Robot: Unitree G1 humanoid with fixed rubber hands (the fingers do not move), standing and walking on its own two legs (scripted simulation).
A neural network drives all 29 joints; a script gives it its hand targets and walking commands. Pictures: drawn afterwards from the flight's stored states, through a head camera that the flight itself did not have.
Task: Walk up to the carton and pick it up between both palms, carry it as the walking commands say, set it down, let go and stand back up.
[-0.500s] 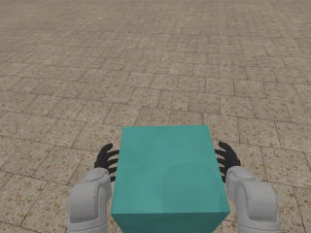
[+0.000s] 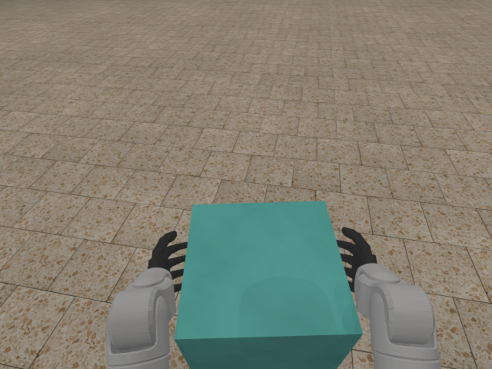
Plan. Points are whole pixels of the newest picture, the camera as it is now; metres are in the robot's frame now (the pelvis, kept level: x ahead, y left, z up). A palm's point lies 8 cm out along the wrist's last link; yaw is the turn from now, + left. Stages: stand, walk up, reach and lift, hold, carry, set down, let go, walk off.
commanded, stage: carry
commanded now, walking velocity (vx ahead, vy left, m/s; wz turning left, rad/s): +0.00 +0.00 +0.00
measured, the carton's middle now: (261, 298) +0.26 +0.00 +0.01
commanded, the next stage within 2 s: none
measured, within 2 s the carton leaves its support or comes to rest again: neither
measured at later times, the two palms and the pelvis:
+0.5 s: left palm (171, 270) +0.27 +0.14 +0.09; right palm (372, 267) +0.27 -0.16 +0.09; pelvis +0.01 -0.01 +0.00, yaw +0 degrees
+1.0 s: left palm (185, 261) +0.28 +0.12 +0.09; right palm (382, 259) +0.28 -0.18 +0.09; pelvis +0.02 -0.03 +0.00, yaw +1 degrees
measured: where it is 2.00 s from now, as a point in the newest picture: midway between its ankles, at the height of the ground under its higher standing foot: outside the picture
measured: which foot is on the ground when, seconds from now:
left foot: down 0.00-1.00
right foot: down 0.00-1.00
